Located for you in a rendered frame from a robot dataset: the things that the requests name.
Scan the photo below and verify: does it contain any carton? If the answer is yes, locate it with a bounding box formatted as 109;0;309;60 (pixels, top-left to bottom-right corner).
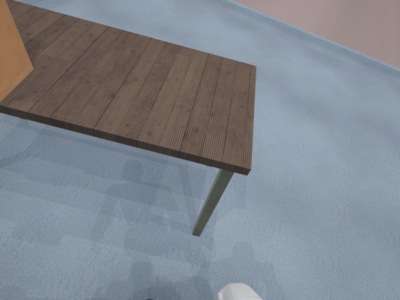
0;0;34;102

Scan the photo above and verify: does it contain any robot right thigh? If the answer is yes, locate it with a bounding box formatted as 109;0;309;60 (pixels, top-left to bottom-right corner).
217;283;262;300

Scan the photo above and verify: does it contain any table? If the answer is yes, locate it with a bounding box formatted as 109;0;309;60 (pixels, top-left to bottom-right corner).
0;0;256;236

